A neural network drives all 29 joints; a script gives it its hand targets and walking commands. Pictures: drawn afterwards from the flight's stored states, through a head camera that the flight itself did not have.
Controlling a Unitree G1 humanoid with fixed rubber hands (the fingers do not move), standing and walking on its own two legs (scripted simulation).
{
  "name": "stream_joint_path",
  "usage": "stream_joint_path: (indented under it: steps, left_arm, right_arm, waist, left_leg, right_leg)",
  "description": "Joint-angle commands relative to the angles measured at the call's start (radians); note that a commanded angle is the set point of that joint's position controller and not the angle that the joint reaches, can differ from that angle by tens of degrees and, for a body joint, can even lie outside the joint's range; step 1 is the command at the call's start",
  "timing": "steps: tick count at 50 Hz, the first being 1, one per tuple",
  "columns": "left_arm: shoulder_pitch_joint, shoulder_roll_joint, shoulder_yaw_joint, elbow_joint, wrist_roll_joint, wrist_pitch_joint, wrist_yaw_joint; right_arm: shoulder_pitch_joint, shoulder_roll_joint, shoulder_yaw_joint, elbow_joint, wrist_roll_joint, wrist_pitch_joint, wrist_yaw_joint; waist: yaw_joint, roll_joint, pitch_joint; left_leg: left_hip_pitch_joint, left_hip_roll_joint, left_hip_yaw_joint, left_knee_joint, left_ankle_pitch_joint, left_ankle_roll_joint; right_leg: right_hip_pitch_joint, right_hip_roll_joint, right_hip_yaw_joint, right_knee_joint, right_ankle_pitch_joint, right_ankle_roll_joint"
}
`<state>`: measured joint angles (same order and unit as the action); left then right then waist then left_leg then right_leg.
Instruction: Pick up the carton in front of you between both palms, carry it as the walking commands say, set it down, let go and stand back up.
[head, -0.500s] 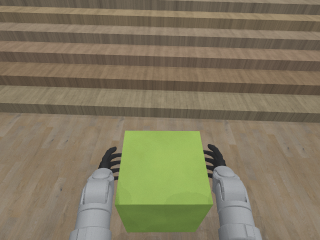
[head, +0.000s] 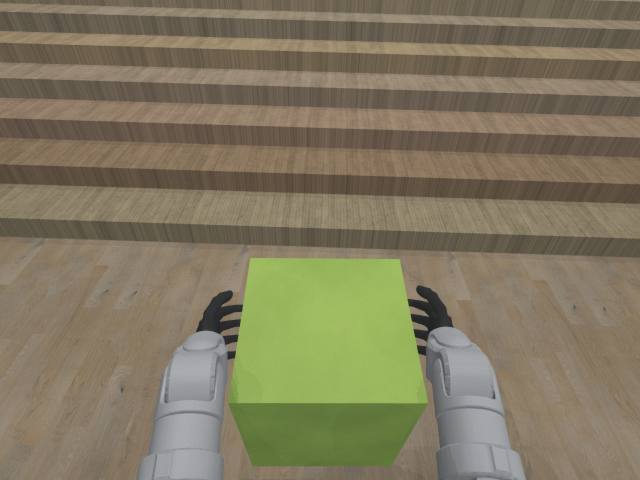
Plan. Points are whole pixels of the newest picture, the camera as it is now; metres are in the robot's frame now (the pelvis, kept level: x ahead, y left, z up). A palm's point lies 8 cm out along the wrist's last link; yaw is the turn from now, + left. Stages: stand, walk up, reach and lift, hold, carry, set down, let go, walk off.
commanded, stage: hold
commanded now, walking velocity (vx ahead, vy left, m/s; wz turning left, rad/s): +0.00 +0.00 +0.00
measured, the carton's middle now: (323, 366) +0.30 +0.00 -0.03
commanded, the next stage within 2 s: carry in 0.38 s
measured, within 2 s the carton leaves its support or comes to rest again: neither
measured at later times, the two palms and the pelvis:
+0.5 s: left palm (214, 332) +0.30 +0.14 +0.05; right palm (440, 329) +0.30 -0.15 +0.06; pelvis +0.01 +0.00 -0.01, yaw -1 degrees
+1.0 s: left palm (264, 227) +0.49 +0.10 +0.08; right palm (446, 234) +0.48 -0.20 +0.08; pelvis +0.22 -0.04 -0.02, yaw -1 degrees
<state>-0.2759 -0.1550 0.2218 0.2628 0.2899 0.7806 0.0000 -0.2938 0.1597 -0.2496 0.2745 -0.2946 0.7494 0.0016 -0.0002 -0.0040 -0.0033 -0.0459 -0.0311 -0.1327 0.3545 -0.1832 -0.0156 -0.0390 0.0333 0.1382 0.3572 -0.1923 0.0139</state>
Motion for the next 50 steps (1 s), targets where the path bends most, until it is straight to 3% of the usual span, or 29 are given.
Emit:
stream_joint_path:
  steps: [1, 9, 18, 19, 21, 22, 25, 27, 28, 29, 30, 31, 32, 33, 34, 36, 37, 38, 39, 40, 41, 42, 43, 45, 47, 48, 49, 50]
  left_arm:
    - [-0.570, -0.925, -0.531, -0.056, -0.281, -0.057, -0.254]
    - [-0.598, -0.934, -0.519, -0.022, -0.273, -0.061, -0.257]
    - [-0.570, -0.934, -0.519, -0.031, -0.272, -0.058, -0.253]
    - [-0.577, -0.934, -0.521, -0.045, -0.280, -0.057, -0.250]
    - [-0.588, -0.935, -0.553, -0.085, -0.304, -0.053, -0.244]
    - [-0.604, -0.936, -0.577, -0.115, -0.319, -0.049, -0.241]
    - [-0.607, -0.926, -0.659, -0.203, -0.379, -0.008, -0.227]
    - [-0.606, -0.908, -0.709, -0.267, -0.425, 0.037, -0.217]
    - [-0.606, -0.902, -0.734, -0.293, -0.448, 0.066, -0.210]
    - [-0.595, -0.883, -0.744, -0.312, -0.461, 0.097, -0.203]
    - [-0.569, -0.857, -0.746, -0.322, -0.467, 0.129, -0.193]
    - [-0.547, -0.836, -0.747, -0.338, -0.469, 0.160, -0.180]
    - [-0.542, -0.817, -0.747, -0.373, -0.473, 0.188, -0.170]
    - [-0.539, -0.807, -0.754, -0.412, -0.486, 0.216, -0.161]
    - [-0.539, -0.812, -0.769, -0.455, -0.506, 0.241, -0.155]
    - [-0.500, -0.825, -0.798, -0.525, -0.538, 0.288, -0.147]
    - [-0.464, -0.830, -0.805, -0.543, -0.544, 0.310, -0.146]
    - [-0.449, -0.834, -0.810, -0.563, -0.552, 0.332, -0.148]
    - [-0.461, -0.846, -0.823, -0.598, -0.577, 0.358, -0.156]
    - [-0.484, -0.846, -0.831, -0.608, -0.594, 0.378, -0.167]
    - [-0.485, -0.861, -0.836, -0.611, -0.609, 0.389, -0.176]
    - [-0.470, -0.869, -0.833, -0.614, -0.618, 0.395, -0.182]
    - [-0.454, -0.870, -0.827, -0.631, -0.623, 0.402, -0.185]
    - [-0.419, -0.874, -0.827, -0.672, -0.622, 0.410, -0.182]
    - [-0.408, -0.871, -0.823, -0.697, -0.614, 0.421, -0.168]
    - [-0.384, -0.859, -0.815, -0.700, -0.604, 0.427, -0.161]
    - [-0.367, -0.843, -0.802, -0.697, -0.593, 0.434, -0.155]
    - [-0.345, -0.827, -0.788, -0.684, -0.579, 0.442, -0.149]
  right_arm:
    - [-0.496, 0.942, 0.533, 0.008, 0.270, -0.021, 0.262]
    - [-0.523, 0.945, 0.518, 0.042, 0.260, -0.026, 0.267]
    - [-0.501, 0.939, 0.521, 0.027, 0.262, -0.024, 0.266]
    - [-0.513, 0.932, 0.526, 0.008, 0.270, -0.022, 0.263]
    - [-0.497, 0.940, 0.553, -0.018, 0.286, -0.017, 0.250]
    - [-0.508, 0.941, 0.576, -0.055, 0.301, -0.012, 0.244]
    - [-0.489, 0.928, 0.648, -0.151, 0.343, 0.030, 0.218]
    - [-0.493, 0.901, 0.706, -0.230, 0.378, 0.079, 0.200]
    - [-0.499, 0.889, 0.735, -0.267, 0.400, 0.110, 0.192]
    - [-0.505, 0.873, 0.756, -0.300, 0.419, 0.143, 0.185]
    - [-0.505, 0.864, 0.774, -0.323, 0.440, 0.176, 0.180]
    - [-0.528, 0.856, 0.795, -0.346, 0.468, 0.210, 0.178]
    - [-0.551, 0.861, 0.818, -0.362, 0.505, 0.238, 0.180]
    - [-0.540, 0.874, 0.835, -0.374, 0.538, 0.264, 0.180]
    - [-0.518, 0.880, 0.845, -0.389, 0.561, 0.286, 0.178]
    - [-0.445, 0.892, 0.859, -0.428, 0.594, 0.326, 0.169]
    - [-0.410, 0.893, 0.856, -0.446, 0.599, 0.345, 0.165]
    - [-0.368, 0.883, 0.848, -0.462, 0.593, 0.364, 0.160]
    - [-0.331, 0.860, 0.830, -0.472, 0.560, 0.376, 0.151]
    - [-0.319, 0.857, 0.823, -0.488, 0.539, 0.390, 0.142]
    - [-0.324, 0.855, 0.828, -0.533, 0.534, 0.403, 0.136]
    - [-0.335, 0.870, 0.837, -0.573, 0.540, 0.416, 0.132]
    - [-0.341, 0.899, 0.843, -0.608, 0.555, 0.424, 0.132]
    - [-0.349, 0.913, 0.856, -0.670, 0.575, 0.437, 0.138]
    - [-0.357, 0.887, 0.863, -0.690, 0.598, 0.454, 0.144]
    - [-0.351, 0.870, 0.865, -0.696, 0.608, 0.463, 0.147]
    - [-0.336, 0.851, 0.868, -0.698, 0.611, 0.473, 0.150]
    - [-0.332, 0.825, 0.864, -0.694, 0.615, 0.483, 0.153]
  waist:
    - [0.000, 0.002, -0.191]
    - [-0.002, 0.003, -0.196]
    - [0.000, 0.005, -0.208]
    - [0.000, 0.047, -0.210]
    - [-0.002, 0.055, -0.219]
    - [-0.006, 0.066, -0.201]
    - [-0.004, 0.152, -0.248]
    - [0.001, 0.127, -0.283]
    - [0.004, 0.077, -0.280]
    - [0.011, -0.062, -0.264]
    - [0.021, -0.232, -0.242]
    - [0.025, -0.280, -0.192]
    - [0.029, -0.226, -0.187]
    - [0.026, -0.168, -0.216]
    - [0.024, -0.138, -0.255]
    - [0.011, -0.132, -0.330]
    - [0.004, -0.109, -0.369]
    - [-0.015, 0.006, -0.400]
    - [-0.024, 0.253, -0.378]
    - [-0.033, 0.303, -0.315]
    - [-0.036, 0.215, -0.270]
    - [-0.039, 0.133, -0.267]
    - [-0.039, 0.089, -0.285]
    - [-0.029, 0.125, -0.305]
    - [-0.017, 0.161, -0.309]
    - [-0.005, 0.138, -0.314]
    - [-0.001, 0.094, -0.341]
    - [0.012, 0.026, -0.383]
  left_leg:
    - [0.034, -0.064, 0.073, -0.049, 0.068, 0.000]
    - [0.029, -0.062, 0.075, -0.047, 0.041, -0.001]
    - [0.048, -0.062, 0.073, -0.050, 0.099, -0.004]
    - [-0.086, 0.112, 0.038, 0.029, -0.024, 0.010]
    - [-0.172, 0.120, -0.033, -0.043, -0.446, 0.032]
    - [-0.194, 0.131, -0.056, -0.063, -0.567, 0.048]
    - [-0.162, 0.206, -0.117, -0.083, -0.498, 0.099]
    - [-0.201, 0.191, -0.058, -0.036, -0.478, 0.101]
    - [-0.269, 0.159, 0.006, 0.026, -0.467, 0.081]
    - [-0.373, 0.103, 0.103, 0.187, -0.410, 0.040]
    - [-0.528, 0.044, 0.210, 0.394, -0.328, 0.003]
    - [-0.643, 0.053, 0.230, 0.387, -0.339, 0.000]
    - [-0.633, 0.072, 0.210, 0.353, -0.346, 0.009]
    - [-0.578, 0.067, 0.225, 0.294, -0.325, 0.011]
    - [-0.497, 0.044, 0.259, 0.222, -0.256, 0.011]
    - [-0.228, 0.007, 0.325, 0.042, -0.086, 0.008]
    - [-0.026, 0.041, 0.297, 0.011, -0.056, 0.014]
    - [0.168, 0.166, 0.120, -0.052, -0.155, 0.055]
    - [0.295, 0.376, -0.208, -0.077, -0.161, 0.163]
    - [0.323, 0.447, -0.311, -0.076, -0.039, 0.252]
    - [0.309, 0.463, -0.302, -0.075, 0.082, 0.276]
    - [0.306, 0.453, -0.247, -0.077, 0.147, 0.262]
    - [0.296, 0.437, -0.174, -0.089, 0.106, 0.231]
    - [0.193, 0.357, -0.002, -0.094, 0.113, 0.155]
    - [0.049, 0.293, 0.140, -0.073, 0.068, 0.112]
    - [-0.050, 0.258, 0.210, -0.016, 0.000, 0.088]
    - [-0.162, 0.224, 0.266, 0.080, 0.003, 0.065]
    - [-0.304, 0.193, 0.328, 0.238, -0.012, 0.035]
  right_leg:
    - [-0.010, 0.060, -0.075, -0.058, 0.080, 0.004]
    - [-0.019, 0.060, -0.079, -0.054, 0.050, 0.002]
    - [0.000, 0.062, -0.079, -0.056, 0.106, 0.004]
    - [-0.114, -0.106, -0.041, 0.043, -0.030, -0.006]
    - [-0.189, -0.071, -0.044, 0.051, -0.379, -0.012]
    - [-0.243, -0.056, -0.065, 0.086, -0.455, -0.010]
    - [-0.292, -0.012, -0.191, 0.224, -0.239, 0.005]
    - [-0.222, -0.018, -0.210, 0.125, -0.233, -0.008]
    - [-0.157, -0.051, -0.166, 0.064, -0.270, -0.019]
    - [-0.097, -0.158, -0.001, -0.035, -0.383, -0.054]
    - [-0.006, -0.293, 0.221, -0.143, -0.456, -0.114]
    - [0.045, -0.363, 0.328, -0.161, -0.338, -0.177]
    - [0.037, -0.368, 0.311, -0.146, -0.203, -0.202]
    - [0.030, -0.346, 0.225, -0.116, -0.121, -0.194]
    - [0.020, -0.312, 0.132, -0.081, -0.075, -0.171]
    - [-0.073, -0.224, -0.055, 0.026, -0.057, -0.116]
    - [-0.198, -0.193, -0.118, 0.096, -0.116, -0.091]
    - [-0.371, -0.146, -0.203, 0.268, -0.155, -0.058]
    - [-0.624, -0.079, -0.278, 0.461, -0.236, -0.012]
    - [-0.772, -0.069, -0.244, 0.501, -0.370, -0.023]
    - [-0.829, -0.091, -0.213, 0.534, -0.424, -0.034]
    - [-0.837, -0.099, -0.211, 0.533, -0.434, -0.039]
    - [-0.810, -0.110, -0.210, 0.462, -0.382, -0.039]
    - [-0.636, -0.085, -0.264, 0.314, -0.202, -0.025]
    - [-0.418, -0.051, -0.327, 0.179, -0.087, -0.022]
    - [-0.255, -0.028, -0.371, 0.100, 0.005, -0.020]
    - [-0.058, -0.014, -0.402, 0.084, 0.018, -0.029]
    - [0.143, -0.082, -0.320, 0.091, -0.043, -0.050]
